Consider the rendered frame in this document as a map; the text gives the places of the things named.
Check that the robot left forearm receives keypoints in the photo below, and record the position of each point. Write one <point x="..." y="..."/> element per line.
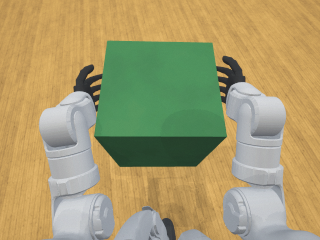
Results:
<point x="65" y="134"/>

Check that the robot right forearm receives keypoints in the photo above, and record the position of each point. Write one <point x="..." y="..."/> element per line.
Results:
<point x="259" y="134"/>

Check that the left robot thigh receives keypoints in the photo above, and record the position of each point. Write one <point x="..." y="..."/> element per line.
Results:
<point x="143" y="225"/>

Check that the robot right hand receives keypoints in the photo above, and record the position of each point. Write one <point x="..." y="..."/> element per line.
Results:
<point x="235" y="75"/>

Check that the robot thigh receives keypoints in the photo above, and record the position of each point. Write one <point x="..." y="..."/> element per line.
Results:
<point x="143" y="225"/>
<point x="193" y="234"/>

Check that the right robot upper arm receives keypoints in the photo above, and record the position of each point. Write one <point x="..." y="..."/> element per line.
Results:
<point x="258" y="214"/>

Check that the robot left hand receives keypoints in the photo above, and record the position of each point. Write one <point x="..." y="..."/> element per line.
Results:
<point x="83" y="84"/>

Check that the right robot thigh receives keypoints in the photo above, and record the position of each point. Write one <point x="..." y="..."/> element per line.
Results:
<point x="193" y="234"/>

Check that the left robot upper arm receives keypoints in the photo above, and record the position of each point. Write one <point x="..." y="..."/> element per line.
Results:
<point x="87" y="217"/>

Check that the carton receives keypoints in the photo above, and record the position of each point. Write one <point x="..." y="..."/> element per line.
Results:
<point x="160" y="103"/>

